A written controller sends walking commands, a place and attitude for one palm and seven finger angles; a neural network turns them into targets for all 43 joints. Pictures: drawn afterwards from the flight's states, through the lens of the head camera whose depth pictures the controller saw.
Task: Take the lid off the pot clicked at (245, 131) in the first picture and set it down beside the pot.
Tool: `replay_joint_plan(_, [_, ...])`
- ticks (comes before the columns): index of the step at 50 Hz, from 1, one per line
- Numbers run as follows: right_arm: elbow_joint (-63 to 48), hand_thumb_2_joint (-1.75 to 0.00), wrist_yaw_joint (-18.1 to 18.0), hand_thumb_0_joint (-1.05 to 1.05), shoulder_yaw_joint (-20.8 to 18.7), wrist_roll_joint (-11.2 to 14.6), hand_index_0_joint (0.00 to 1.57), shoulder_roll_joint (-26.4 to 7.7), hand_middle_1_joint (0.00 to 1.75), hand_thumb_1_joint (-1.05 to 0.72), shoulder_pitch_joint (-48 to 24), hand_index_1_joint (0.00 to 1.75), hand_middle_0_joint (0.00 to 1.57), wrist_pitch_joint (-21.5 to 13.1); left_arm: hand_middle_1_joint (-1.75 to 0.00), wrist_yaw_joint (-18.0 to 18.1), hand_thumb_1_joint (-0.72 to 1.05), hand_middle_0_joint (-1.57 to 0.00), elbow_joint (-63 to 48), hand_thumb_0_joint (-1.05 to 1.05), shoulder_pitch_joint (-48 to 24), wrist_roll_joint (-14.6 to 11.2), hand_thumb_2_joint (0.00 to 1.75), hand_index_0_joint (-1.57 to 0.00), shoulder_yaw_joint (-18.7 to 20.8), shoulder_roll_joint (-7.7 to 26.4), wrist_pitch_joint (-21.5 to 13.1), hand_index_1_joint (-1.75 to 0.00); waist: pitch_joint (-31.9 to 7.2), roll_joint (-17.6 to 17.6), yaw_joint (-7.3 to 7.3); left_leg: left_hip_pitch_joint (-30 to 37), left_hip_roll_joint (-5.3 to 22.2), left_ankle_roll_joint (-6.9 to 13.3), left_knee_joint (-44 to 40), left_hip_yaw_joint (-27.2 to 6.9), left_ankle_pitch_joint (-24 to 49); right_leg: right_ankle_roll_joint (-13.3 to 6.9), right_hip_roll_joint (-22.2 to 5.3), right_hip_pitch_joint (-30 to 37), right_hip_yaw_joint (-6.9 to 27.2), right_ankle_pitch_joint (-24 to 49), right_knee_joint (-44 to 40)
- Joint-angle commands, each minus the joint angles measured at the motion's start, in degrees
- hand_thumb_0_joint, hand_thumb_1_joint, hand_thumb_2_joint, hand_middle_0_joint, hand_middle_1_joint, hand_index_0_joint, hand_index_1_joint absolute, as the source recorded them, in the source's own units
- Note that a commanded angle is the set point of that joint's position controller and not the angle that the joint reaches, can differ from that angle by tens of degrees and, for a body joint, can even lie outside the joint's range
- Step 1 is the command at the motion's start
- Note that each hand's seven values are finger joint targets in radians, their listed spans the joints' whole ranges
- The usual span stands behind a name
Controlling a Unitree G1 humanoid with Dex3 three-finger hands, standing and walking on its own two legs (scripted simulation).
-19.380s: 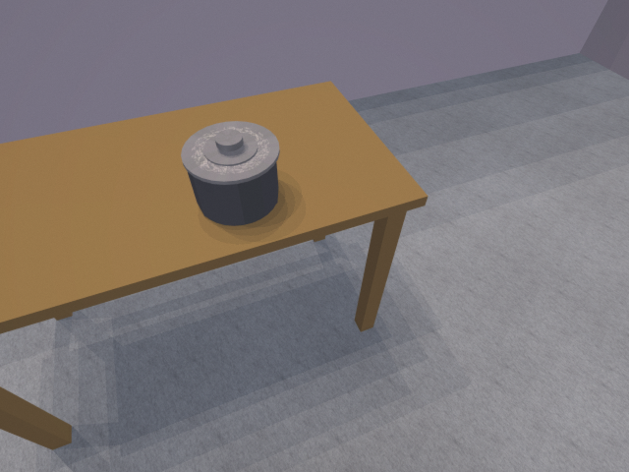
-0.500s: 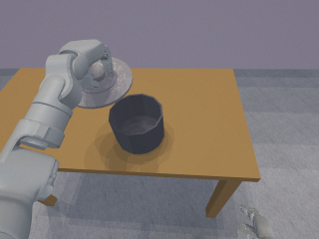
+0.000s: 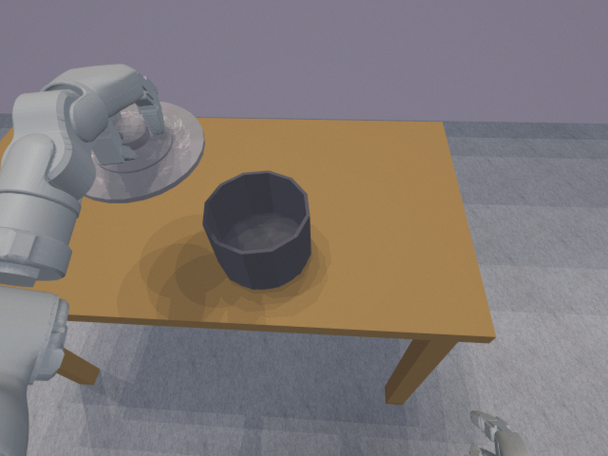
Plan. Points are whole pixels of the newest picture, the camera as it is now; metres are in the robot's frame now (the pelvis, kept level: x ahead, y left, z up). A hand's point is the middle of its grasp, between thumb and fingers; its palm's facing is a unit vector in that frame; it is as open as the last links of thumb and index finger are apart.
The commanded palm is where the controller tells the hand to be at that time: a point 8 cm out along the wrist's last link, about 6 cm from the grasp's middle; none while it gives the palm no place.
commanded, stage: move the lid sideways beside the pot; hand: left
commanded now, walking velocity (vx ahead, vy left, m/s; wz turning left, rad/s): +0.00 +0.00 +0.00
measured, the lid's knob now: (128, 133) +0.48 +0.24 +0.16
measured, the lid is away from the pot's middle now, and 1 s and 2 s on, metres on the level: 0.15 0.24 0.24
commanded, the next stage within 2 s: lower the lid onto the table in 0.92 s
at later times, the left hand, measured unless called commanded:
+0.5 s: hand (72, 139) +0.44 +0.29 +0.19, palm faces -0.30 -0.06 -0.95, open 7.7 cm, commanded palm +0.44 +0.29 +0.26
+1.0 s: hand (49, 141) +0.44 +0.32 +0.18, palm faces -0.33 -0.06 -0.94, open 7.7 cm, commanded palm +0.45 +0.32 +0.26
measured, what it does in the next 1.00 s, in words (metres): stands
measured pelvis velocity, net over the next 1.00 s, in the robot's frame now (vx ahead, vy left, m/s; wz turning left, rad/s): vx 0.00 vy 0.01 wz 0.02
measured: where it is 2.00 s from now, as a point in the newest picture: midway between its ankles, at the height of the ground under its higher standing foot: outside the picture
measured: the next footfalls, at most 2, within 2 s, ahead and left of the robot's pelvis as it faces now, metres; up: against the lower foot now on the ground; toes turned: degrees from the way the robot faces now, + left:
none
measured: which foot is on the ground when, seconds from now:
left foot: down 0.00-1.00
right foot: down 0.00-1.00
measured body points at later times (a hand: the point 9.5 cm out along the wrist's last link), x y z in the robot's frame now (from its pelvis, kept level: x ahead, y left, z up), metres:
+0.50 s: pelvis +0.00 +0.01 +0.00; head +0.06 +0.00 +0.45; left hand +0.45 +0.29 +0.24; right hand +0.14 -0.25 -0.13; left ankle -0.01 +0.13 -0.74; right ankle -0.01 -0.18 -0.74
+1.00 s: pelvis +0.00 +0.01 +0.00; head +0.07 +0.00 +0.44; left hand +0.46 +0.32 +0.24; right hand +0.11 -0.26 -0.13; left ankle -0.01 +0.13 -0.74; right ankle -0.01 -0.18 -0.74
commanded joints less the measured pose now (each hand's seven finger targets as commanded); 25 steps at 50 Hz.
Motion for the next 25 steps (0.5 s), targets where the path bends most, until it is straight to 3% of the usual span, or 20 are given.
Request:
replay_joint_plan(1, [-7.0,-0.9,-0.1,0.0,-2.6,0.1,0.2,-8.5,0.3,-0.9,-3.2,0.3,0.2,-2.2,-0.99,2.9,0.57,-0.78,-12.5,0.0,-31.0,0.3,1.1,-0.85,11.1,20.9,-1.1,-1.02,-27.7,-0.4,0.82,13.2,-3.1,4.3,0.0,-0.4,23.8,-6.1,5.3,9.2,-3.0,22.5,1.0])
replay_joint_plan(2, [-7.3,-0.9,0.0,0.0,-2.3,0.1,0.2,-7.9,0.3,-0.9,-3.6,0.3,0.2,-2.0,-0.99,2.8,0.57,-0.78,-13.8,0.0,-32.6,0.6,1.1,-0.85,9.0,18.9,-1.3,-1.02,-28.6,1.1,0.51,13.9,-3.2,4.2,-0.4,-0.5,24.4,-6.0,5.5,9.1,-3.0,21.7,1.0])
replay_joint_plan(3, [-7.0,-0.9,0.0,0.0,-2.3,0.2,0.2,-7.6,0.3,-0.9,-3.4,0.3,0.2,-2.1,-0.99,2.4,0.57,-0.78,-10.4,0.0,-30.3,0.5,1.1,-0.85,7.3,15.8,-1.0,-1.02,-25.9,0.1,0.21,12.9,-3.1,4.2,0.0,-0.4,23.3,-6.0,5.6,7.7,-3.5,20.9,0.6])
replay_joint_plan(4, [-6.4,-0.9,0.0,0.0,-2.2,0.5,0.2,-7.9,0.3,-0.9,-2.9,0.3,0.2,-1.9,-0.99,2.2,0.57,-0.78,-7.9,0.0,-28.9,0.2,1.1,-0.85,7.7,16.6,-0.9,-1.02,-23.9,-1.4,0.19,11.9,-2.9,4.1,-0.5,-0.2,21.2,-5.8,5.6,7.0,-3.6,19.6,0.3])
replay_joint_plan(5, [-6.4,-0.9,-0.1,0.0,-2.3,0.5,0.2,-8.4,0.3,-0.9,-2.8,0.3,0.2,-1.7,-0.99,2.3,0.57,-0.78,-9.3,0.0,-30.3,0.3,1.1,-0.85,9.2,19.2,-1.2,-1.02,-24.9,-1.5,0.45,11.8,-2.9,4.1,-0.5,-0.3,20.3,-5.9,5.5,7.6,-3.5,19.5,0.5])
replay_joint_plan(7, [-6.7,-0.9,-0.1,0.0,-2.2,0.3,0.2,-8.2,0.3,-0.9,-3.1,0.3,0.2,-1.6,-0.99,2.4,0.57,-0.78,-12.5,0.0,-33.5,0.6,1.1,-0.85,8.2,19.3,-1.8,-1.02,-27.0,1.2,0.19,12.9,-3.1,4.1,-0.6,-0.5,21.6,-5.9,5.6,7.9,-3.2,19.5,0.6])
replay_joint_plan(8, [-6.6,-0.9,-0.1,0.0,-2.4,0.2,0.2,-8.0,0.3,-0.9,-3.0,0.3,0.2,-1.8,-0.99,2.3,0.57,-0.78,-12.5,0.0,-33.4,0.7,1.1,-0.85,8.7,19.2,-1.9,-1.02,-26.9,0.5,0.37,13.2,-3.0,4.3,0.0,-0.7,22.3,-6.0,5.5,7.9,-3.3,20.3,0.6])
replay_joint_plan(11, [-6.5,-0.9,-0.1,0.0,-2.5,0.1,0.2,-8.7,0.3,-0.9,-2.7,0.3,0.2,-1.8,-0.99,2.4,0.57,-0.78,-13.1,0.0,-33.1,0.1,1.1,-0.85,11.5,23.4,-2.9,-1.02,-28.6,1.5,0.64,13.7,-3.0,4.2,0.3,-1.0,25.3,-6.1,5.4,8.8,-3.2,21.9,0.9])
replay_joint_plan(12, [-6.8,-0.9,0.0,0.0,-2.4,0.0,0.2,-8.2,0.3,-0.9,-2.5,0.3,0.2,-1.9,-0.99,2.4,0.57,-0.78,-13.7,0.0,-33.0,0.3,1.1,-0.85,11.4,22.8,-3.1,-1.02,-29.7,2.6,0.72,14.7,-3.0,4.3,0.4,-1.0,27.4,-5.9,5.6,9.1,-3.0,22.5,1.1])
replay_joint_plan(14, [-6.1,-0.9,0.0,0.0,-2.1,0.4,0.2,-8.1,0.3,-0.9,-2.1,0.3,0.2,-1.7,-0.99,1.7,0.57,-0.78,-7.1,0.0,-30.1,0.2,1.1,-0.85,9.1,19.5,-2.9,-1.02,-24.4,0.6,0.14,12.4,-2.8,4.0,0.0,-0.8,23.4,-5.8,5.6,6.7,-3.8,19.4,0.2])
replay_joint_plan(15, [-5.9,-0.9,0.0,0.0,-2.3,0.6,0.2,-8.4,0.3,-0.9,-1.9,0.3,0.2,-1.6,-0.99,1.7,0.57,-0.78,-8.7,0.0,-31.2,0.0,1.1,-0.85,9.8,20.8,-3.2,-1.02,-25.2,-0.1,0.4,12.6,-2.6,4.0,-0.2,-0.9,21.9,-5.8,5.5,7.0,-3.8,19.0,0.2])
replay_joint_plan(17, [-6.5,-0.9,0.2,0.0,-2.5,0.2,0.2,-8.5,0.3,-0.9,-2.3,0.3,0.2,-1.5,-0.99,2.0,0.57,-0.78,-13.8,0.0,-33.4,0.3,1.1,-0.85,11.0,23.2,-3.9,-1.02,-28.9,2.4,0.65,14.2,-2.9,4.1,0.0,-1.1,24.9,-5.9,5.6,8.4,-3.2,20.3,0.7])
replay_joint_plan(19, [-6.3,-0.9,0.1,0.0,-2.5,0.1,0.2,-8.2,0.3,-0.9,-2.1,0.3,0.2,-1.7,-0.99,1.7,0.57,-0.78,-11.8,0.0,-31.5,0.3,1.1,-0.85,10.4,21.5,-4.0,-1.02,-27.8,2.7,0.46,14.4,-2.7,4.1,0.5,-1.4,26.9,-5.9,5.7,7.5,-3.6,20.4,0.6])
replay_joint_plan(21, [-5.8,-0.9,0.1,0.0,-2.5,0.3,0.2,-9.0,0.3,-0.9,-1.8,0.3,0.2,-1.5,-0.99,1.7,0.57,-0.78,-9.0,0.0,-30.5,-0.2,1.1,-0.85,11.5,23.5,-4.2,-1.02,-26.0,1.5,0.36,13.0,-2.8,4.1,0.3,-1.3,24.9,-5.9,5.6,7.0,-3.6,19.7,0.3])
replay_joint_plan(23, [-6.0,-0.9,0.1,0.0,-2.4,0.4,0.2,-8.5,0.3,-0.9,-1.8,0.3,0.2,-1.3,-0.99,1.2,0.57,-0.78,-8.8,0.0,-31.0,-0.1,1.1,-0.85,9.7,21.2,-4.4,-1.02,-25.5,0.8,0.24,12.6,-2.9,4.1,0.3,-1.3,23.7,-5.8,5.6,6.7,-3.9,19.0,0.1])
replay_joint_plan(25, [-5.7,-0.9,0.1,0.0,-2.4,0.4,0.2,-8.7,0.3,-0.9,-1.4,0.3,0.2,-1.3,-0.99,1.2,0.57,-0.78,-8.9,0.0,-31.4,0.0,1.1,-0.85,10.2,22.3,-4.7,-1.02,-25.8,1.4,0.31,12.8,-2.9,4.1,0.3,-1.4,23.6,-5.8,5.7,6.7,-3.9,18.7,0.1])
